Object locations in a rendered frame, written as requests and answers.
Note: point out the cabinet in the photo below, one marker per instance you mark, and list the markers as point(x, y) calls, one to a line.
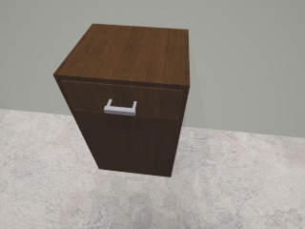
point(132, 56)

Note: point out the handle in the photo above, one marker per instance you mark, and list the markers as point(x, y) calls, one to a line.
point(120, 110)

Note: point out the drawer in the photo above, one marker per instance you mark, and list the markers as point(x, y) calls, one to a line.
point(150, 101)

